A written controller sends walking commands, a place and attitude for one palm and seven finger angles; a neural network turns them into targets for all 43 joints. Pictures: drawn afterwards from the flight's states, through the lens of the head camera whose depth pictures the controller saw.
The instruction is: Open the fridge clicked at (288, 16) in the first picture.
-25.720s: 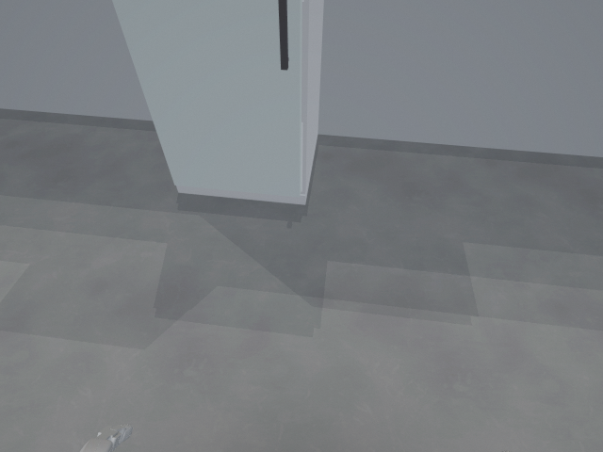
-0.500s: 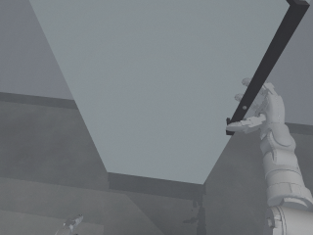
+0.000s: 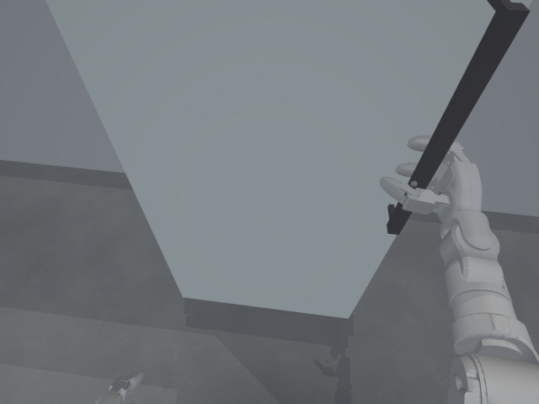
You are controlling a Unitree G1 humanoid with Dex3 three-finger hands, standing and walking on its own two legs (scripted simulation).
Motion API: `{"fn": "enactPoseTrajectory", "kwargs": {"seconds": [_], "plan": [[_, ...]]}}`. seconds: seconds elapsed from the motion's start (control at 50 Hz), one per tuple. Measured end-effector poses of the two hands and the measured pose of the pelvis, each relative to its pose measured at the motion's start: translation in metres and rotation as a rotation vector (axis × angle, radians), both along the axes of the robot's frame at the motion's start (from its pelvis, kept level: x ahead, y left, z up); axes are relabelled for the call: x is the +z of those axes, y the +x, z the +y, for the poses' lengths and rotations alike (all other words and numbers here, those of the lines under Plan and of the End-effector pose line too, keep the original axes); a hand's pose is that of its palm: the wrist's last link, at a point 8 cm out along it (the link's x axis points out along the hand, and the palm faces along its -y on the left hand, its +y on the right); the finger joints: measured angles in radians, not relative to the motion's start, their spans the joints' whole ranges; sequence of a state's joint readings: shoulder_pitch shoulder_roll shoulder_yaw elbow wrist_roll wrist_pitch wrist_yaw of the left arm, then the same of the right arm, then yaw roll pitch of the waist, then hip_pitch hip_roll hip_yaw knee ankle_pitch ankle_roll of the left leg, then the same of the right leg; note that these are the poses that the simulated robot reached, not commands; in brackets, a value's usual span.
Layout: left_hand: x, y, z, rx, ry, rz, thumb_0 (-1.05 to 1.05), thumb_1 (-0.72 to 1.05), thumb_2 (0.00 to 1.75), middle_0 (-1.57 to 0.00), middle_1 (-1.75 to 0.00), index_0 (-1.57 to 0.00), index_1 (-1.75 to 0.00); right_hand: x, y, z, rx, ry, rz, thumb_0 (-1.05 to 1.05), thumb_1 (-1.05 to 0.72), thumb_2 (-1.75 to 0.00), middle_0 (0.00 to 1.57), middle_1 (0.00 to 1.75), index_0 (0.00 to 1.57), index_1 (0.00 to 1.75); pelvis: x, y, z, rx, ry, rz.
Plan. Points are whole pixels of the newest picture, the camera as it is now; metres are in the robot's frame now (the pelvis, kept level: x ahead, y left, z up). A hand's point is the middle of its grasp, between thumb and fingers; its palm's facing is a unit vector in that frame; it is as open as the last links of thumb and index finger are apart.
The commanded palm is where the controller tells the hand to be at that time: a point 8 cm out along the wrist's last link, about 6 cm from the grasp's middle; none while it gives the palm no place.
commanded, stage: grip the handle and tug to test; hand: right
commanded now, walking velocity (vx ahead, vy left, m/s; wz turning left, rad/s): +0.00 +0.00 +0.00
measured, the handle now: (431, 144) +0.48 -0.19 +0.15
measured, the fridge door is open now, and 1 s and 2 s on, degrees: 0 0 21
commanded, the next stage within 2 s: pull the door a little, standing still in 0.98 s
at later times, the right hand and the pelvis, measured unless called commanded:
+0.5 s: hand (414, 183) +0.42 -0.17 +0.12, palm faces +0.04 +1.00 +0.00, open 5.5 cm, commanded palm +0.39 -0.22 +0.12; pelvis +0.01 +0.01 +0.00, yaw +0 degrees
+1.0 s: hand (413, 185) +0.42 -0.17 +0.12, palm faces +0.04 +1.00 +0.00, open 5.6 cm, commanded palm +0.37 -0.21 +0.12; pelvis +0.02 +0.00 +0.00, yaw +2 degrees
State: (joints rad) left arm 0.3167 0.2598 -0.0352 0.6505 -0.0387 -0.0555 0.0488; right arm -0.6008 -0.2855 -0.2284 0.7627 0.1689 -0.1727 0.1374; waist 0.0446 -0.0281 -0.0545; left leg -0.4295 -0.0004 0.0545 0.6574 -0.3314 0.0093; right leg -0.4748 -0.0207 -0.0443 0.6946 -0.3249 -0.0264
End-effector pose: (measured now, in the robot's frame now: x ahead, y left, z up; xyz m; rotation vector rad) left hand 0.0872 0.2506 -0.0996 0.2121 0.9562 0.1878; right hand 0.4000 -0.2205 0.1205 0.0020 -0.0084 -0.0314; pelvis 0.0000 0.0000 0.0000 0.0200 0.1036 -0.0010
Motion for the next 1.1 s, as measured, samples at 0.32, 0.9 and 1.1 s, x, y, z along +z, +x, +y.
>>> {"fn": "enactPoseTrajectory", "kwargs": {"seconds": [0.32,0.9,1.1], "plan": [[0.001,0.001,0.007,0.01,-0.008,-0.004,0.01,0.91,0.89,-0.2,-0.3,-0.2,-0.3,0.0,-0.001,0.0,-0.021,-0.007,-0.004,0.01,-0.73,-0.81,0.41,1.38,0.4,1.39,0.001,0.005,0.007,0.007,-0.004,0.0],[0.006,0.02,0.006,0.02,-0.016,-0.041,0.01,0.91,0.89,-0.2,-0.3,-0.2,-0.3,0.001,-0.002,0.001,-0.01,-0.001,0.003,0.01,-0.75,-0.79,0.37,1.4,0.37,1.4,0.003,0.015,0.006,0.022,-0.008,0.002],[0.012,0.041,0.0,0.019,-0.028,-0.076,0.01,0.91,0.89,-0.2,-0.3,-0.2,-0.3,0.001,-0.01,0.001,-0.001,-0.003,0.0,0.01,-0.76,-0.77,0.35,1.4,0.34,1.4,0.006,0.029,0.001,0.033,-0.008,-0.006]]}}
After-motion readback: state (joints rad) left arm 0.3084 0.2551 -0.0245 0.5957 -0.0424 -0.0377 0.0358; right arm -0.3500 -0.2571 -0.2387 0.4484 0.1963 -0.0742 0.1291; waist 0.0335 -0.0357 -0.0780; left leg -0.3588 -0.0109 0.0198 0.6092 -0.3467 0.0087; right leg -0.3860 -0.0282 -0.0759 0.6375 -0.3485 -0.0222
